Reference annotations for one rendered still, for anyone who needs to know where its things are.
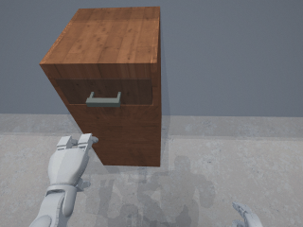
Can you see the left robot forearm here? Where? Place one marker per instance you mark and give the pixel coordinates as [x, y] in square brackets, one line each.
[57, 207]

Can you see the handle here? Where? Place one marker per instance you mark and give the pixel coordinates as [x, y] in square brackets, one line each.
[92, 101]

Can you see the cabinet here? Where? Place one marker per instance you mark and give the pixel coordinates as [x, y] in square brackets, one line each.
[113, 43]

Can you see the robot left hand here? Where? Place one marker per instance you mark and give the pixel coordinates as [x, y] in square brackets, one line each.
[66, 165]

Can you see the drawer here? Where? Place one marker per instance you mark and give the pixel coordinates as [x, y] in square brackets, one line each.
[134, 91]

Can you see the robot right hand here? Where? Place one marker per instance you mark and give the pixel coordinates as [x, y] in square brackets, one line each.
[250, 219]

